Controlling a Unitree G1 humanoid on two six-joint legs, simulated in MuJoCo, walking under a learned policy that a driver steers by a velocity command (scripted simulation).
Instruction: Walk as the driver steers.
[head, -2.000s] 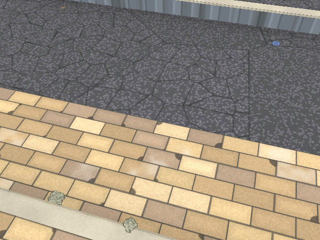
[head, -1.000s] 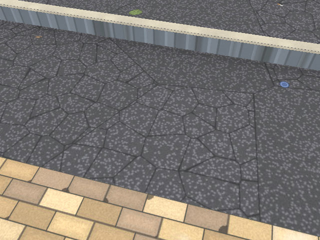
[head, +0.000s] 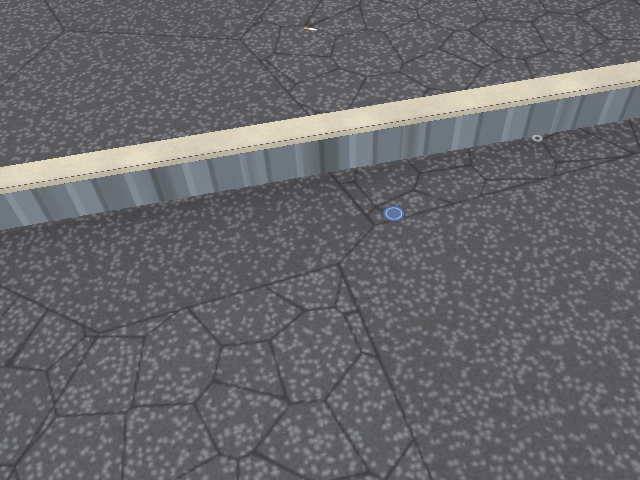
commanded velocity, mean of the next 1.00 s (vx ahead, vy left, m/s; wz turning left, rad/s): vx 0.50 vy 0.00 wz -0.03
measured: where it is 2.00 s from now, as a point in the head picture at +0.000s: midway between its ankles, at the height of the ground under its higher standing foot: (332, 269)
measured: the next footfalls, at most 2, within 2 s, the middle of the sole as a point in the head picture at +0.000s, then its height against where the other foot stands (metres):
left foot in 0.28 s outside the picture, level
right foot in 0.82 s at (395, 424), level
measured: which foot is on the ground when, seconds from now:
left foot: up 0.00-0.26, down 0.28-0.82, up 0.84-1.00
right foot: down 0.00-0.28, up 0.30-0.80, down 0.82-1.00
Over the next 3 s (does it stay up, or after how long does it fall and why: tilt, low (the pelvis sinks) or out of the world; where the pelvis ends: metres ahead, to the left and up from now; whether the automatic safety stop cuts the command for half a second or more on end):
stays up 1.49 0.45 0.14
